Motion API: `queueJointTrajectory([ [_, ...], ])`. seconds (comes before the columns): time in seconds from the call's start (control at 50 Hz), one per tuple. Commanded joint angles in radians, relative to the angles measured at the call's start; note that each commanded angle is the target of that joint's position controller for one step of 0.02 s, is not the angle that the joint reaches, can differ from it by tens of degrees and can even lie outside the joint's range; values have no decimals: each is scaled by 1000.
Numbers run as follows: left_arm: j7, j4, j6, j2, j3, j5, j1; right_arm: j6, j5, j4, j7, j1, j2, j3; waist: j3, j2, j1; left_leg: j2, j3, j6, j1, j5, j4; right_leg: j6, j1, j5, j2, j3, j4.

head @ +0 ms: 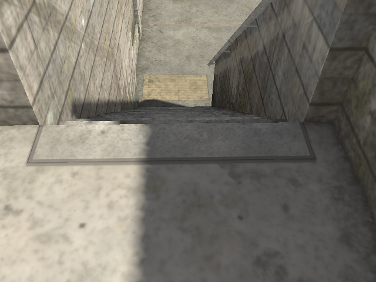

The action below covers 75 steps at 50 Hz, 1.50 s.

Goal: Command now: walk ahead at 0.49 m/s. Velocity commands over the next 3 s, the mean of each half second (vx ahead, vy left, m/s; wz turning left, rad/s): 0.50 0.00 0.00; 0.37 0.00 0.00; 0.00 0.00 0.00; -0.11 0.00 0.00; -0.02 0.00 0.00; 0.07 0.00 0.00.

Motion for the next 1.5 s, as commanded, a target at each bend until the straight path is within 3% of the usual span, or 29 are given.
queueJointTrajectory([
  [0.02,-9,-52,-7,30,3,2,-38,-11,8,-62,-18,-22,-152,-23,61,85,26,260,-156,137,-61,157,-150,12,16,163,8,-12,-186],
  [0.16,-52,-124,-21,35,-15,-15,-232,15,23,-21,-25,96,-175,-34,104,93,-28,328,-147,117,155,173,-67,-11,10,95,62,-40,-412],
  [0.2,-61,-126,-27,61,-8,-16,-195,25,24,-22,-28,80,-189,-42,79,115,8,348,-149,98,194,295,-5,-38,89,18,86,-53,-444],
  [0.24,-57,-65,-31,127,28,-12,22,35,21,-36,-27,35,-185,-40,-52,123,127,288,-93,61,161,608,243,-84,399,2,154,-108,-470],
  [0.26,-48,-15,-31,198,52,-1,224,34,10,-58,-26,30,-151,-24,-198,66,199,233,-48,27,-18,483,521,-142,717,31,44,13,-429],
  [0.28,-47,12,-25,301,76,13,342,12,5,-72,-14,148,-24,14,-354,-189,159,49,-19,-50,-446,-27,933,-309,1122,-102,-214,486,-501],
  [0.3,-49,14,-22,216,50,9,350,-18,25,-55,-7,129,-71,6,-418,-197,173,31,-179,-38,-583,-397,1083,-329,1160,-185,-253,713,-641],
  [0.32,-48,-2,-25,159,31,1,251,-33,51,-85,-4,26,-155,-17,-254,-143,159,97,-181,-17,-674,-346,1133,-265,1033,-184,-215,554,-647],
  [0.36,-51,-35,-25,89,7,9,91,-30,39,-107,-17,-76,-152,-24,-86,-11,98,190,-134,-12,-609,-181,1026,-211,717,-29,-134,304,-703],
  [0.38,-55,-34,-28,63,-2,18,62,-14,29,-103,-23,-61,-137,-31,-55,-23,61,220,-141,-12,-541,-136,965,-192,620,5,-95,229,-737],
  [0.48,-40,10,-34,110,9,18,132,25,15,-125,-29,-105,-95,-34,12,-13,35,238,-124,-45,-567,15,773,-213,540,107,-69,111,-828],
  [0.6,-16,43,-21,123,9,3,224,15,16,-188,-13,-317,-72,-26,60,-18,92,194,-81,-60,-567,271,429,-170,593,79,-33,17,-852],
  [0.72,-8,90,3,134,20,-5,285,1,23,-242,18,-436,-85,-18,108,-22,110,163,-76,-24,-579,175,279,-151,765,172,-97,13,-757],
  [0.8,0,74,23,126,14,2,238,-16,-4,-147,16,-107,-202,-69,-124,-19,-46,109,-40,50,-44,404,230,-44,688,540,20,-62,-325],
  [0.82,1,49,14,75,-7,28,281,-15,-28,-125,6,19,-281,-81,-287,163,-44,341,-298,142,313,755,315,13,400,86,126,-95,24],
  [0.84,-9,90,-3,-14,-34,13,429,-4,-18,-118,11,31,-276,-70,-452,353,3,527,-610,301,534,894,253,51,165,-637,251,11,314],
  [0.86,-13,106,-10,86,-8,-13,383,6,4,-125,12,26,-218,-58,-435,217,-27,472,-558,265,439,758,214,43,141,-615,203,119,396],
  [0.88,-9,76,-8,107,-1,-30,280,10,14,-141,8,-76,-186,-47,-274,169,-8,432,-414,218,292,699,190,40,75,-555,152,66,382],
  [0.9,-34,38,-21,94,-16,103,282,-17,-43,-133,-2,-94,-158,-40,-210,149,52,411,-391,232,109,402,56,29,177,-514,75,57,270],
  [0.92,-33,35,-19,39,-25,113,223,-22,-34,-143,-7,-153,-144,-44,-75,146,73,352,-323,203,-55,362,-2,39,195,-493,49,40,207],
  [1.0,-77,106,2,27,-26,60,364,-44,-25,-223,27,-319,-117,-40,-102,75,171,237,-106,148,-253,475,-6,91,426,-240,38,-14,43],
  [1.04,-93,80,15,49,-20,57,300,-54,-10,-228,44,-329,-147,-49,-77,108,152,209,-77,129,-283,405,24,129,449,-200,41,-60,-96],
  [1.1,-72,47,9,64,-16,49,259,-51,7,-202,78,-260,-152,-56,-51,80,125,282,-191,159,-222,194,90,128,444,-147,17,-51,-275],
  [1.16,-56,7,-18,49,-26,14,178,-26,28,-191,113,-225,-55,-16,-43,50,113,251,-247,83,-204,-3,136,59,495,47,-2,-32,-451],
  [1.2,-70,-27,-22,124,-15,6,34,-15,16,-201,82,-116,-135,-48,-50,-17,1,117,-119,23,-101,-98,156,-34,389,-31,-1,-7,-488],
  [1.32,-45,-41,-25,127,3,19,6,-21,11,-270,42,-203,-197,-79,-118,30,60,140,-118,82,-27,419,260,5,377,116,59,-93,-366],
  [1.34,-20,28,20,74,-8,22,163,35,-35,-237,-6,-137,-76,-36,-168,11,75,217,-114,19,4,638,295,48,485,202,39,-60,-408],
  [1.4,-1,-4,93,109,7,16,88,103,-7,-249,-37,-136,-138,-49,-103,20,55,178,-92,-2,-89,537,323,26,513,323,31,-56,-382],
  [1.5,-21,-34,146,139,20,21,36,137,-14,-264,-18,-139,-154,-53,-56,22,61,175,-110,3,-188,270,304,-21,475,211,12,-23,-399],
])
